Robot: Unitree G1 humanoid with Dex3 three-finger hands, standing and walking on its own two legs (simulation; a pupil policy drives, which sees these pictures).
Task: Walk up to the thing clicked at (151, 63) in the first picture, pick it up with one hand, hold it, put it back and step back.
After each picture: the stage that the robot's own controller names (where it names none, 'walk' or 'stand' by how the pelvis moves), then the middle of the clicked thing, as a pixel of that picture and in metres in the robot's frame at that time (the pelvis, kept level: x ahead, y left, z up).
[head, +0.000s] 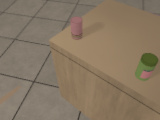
stand; (145, 67) +0.49 -0.25 -0.06
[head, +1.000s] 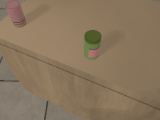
sink last; (92, 45) +0.53 +0.01 -0.02
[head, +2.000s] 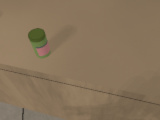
rise first; (40, 43) +0.52 +0.23 -0.01
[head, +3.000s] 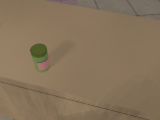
stand; (40, 58) +0.50 +0.21 -0.05
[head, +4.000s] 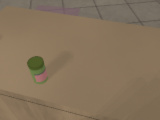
stand; (38, 70) +0.47 +0.22 -0.06
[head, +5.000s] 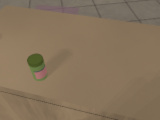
stand; (37, 67) +0.49 +0.23 -0.07
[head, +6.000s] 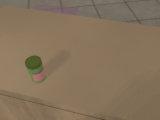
stand; (36, 69) +0.47 +0.23 -0.07
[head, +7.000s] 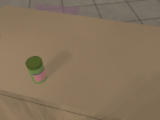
stand; (36, 70) +0.47 +0.23 -0.07
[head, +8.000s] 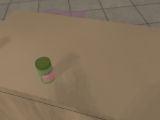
rise first; (45, 70) +0.47 +0.22 -0.06
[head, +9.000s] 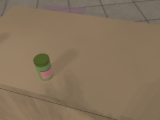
go down; (44, 67) +0.48 +0.22 -0.06
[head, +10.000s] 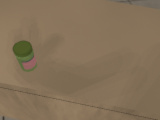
go down; (25, 56) +0.48 +0.20 -0.04
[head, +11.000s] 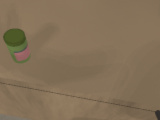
go down; (18, 46) +0.49 +0.21 +0.00
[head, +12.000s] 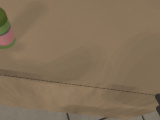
close in; out of the picture +0.50 +0.21 +0.04
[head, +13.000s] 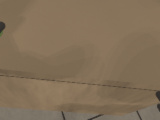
close; out of the picture +0.53 +0.22 +0.05
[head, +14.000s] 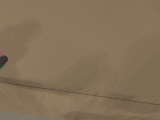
lift; out of the picture +0.43 +0.25 +0.04
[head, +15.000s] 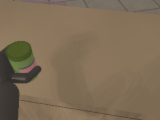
lift; (23, 62) +0.38 +0.18 +0.11
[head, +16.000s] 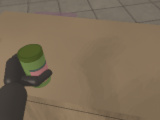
hold; (35, 66) +0.34 +0.16 +0.14
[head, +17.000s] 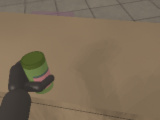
hold; (38, 73) +0.34 +0.15 +0.12
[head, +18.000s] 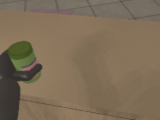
crouch; (25, 62) +0.37 +0.19 +0.13
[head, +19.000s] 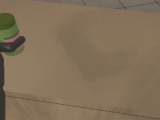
lower; (8, 35) +0.46 +0.22 +0.13
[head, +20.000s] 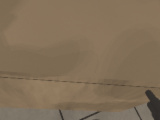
lower; out of the picture +0.53 +0.24 +0.06
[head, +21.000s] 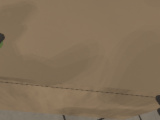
lower; out of the picture +0.50 +0.23 +0.04
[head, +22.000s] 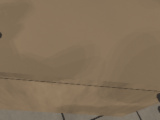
lower; out of the picture +0.51 +0.23 +0.05
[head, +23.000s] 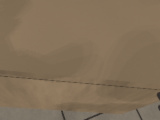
lower; out of the picture +0.51 +0.24 +0.05
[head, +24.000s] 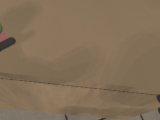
open; out of the picture +0.50 +0.22 +0.05
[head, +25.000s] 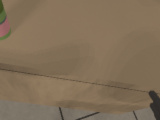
sink last; out of the picture +0.51 +0.21 +0.05
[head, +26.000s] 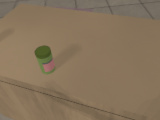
sink last; (45, 60) +0.50 +0.22 -0.01
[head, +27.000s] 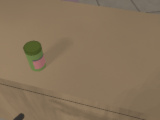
stand; (35, 56) +0.49 +0.22 +0.00
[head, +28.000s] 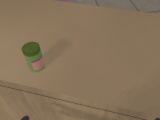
stand; (34, 57) +0.49 +0.22 +0.00
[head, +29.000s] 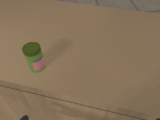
stand; (34, 57) +0.48 +0.22 +0.00
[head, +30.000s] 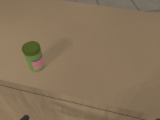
stand; (34, 57) +0.48 +0.22 +0.00
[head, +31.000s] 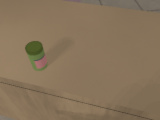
stand; (37, 56) +0.49 +0.22 -0.01
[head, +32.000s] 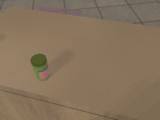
walk; (41, 67) +0.49 +0.22 -0.06
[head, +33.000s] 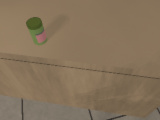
walk; (37, 31) +0.61 +0.24 -0.04
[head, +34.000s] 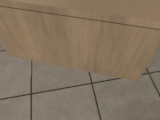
walk; out of the picture +0.96 +0.20 -0.03
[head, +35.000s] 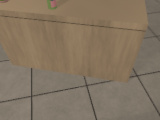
stand; (51, 0) +1.12 +0.25 -0.05
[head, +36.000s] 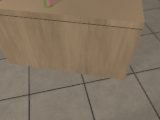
stand; out of the picture +1.12 +0.28 -0.07
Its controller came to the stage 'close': yes
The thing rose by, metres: 0.22
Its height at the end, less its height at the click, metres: +0.00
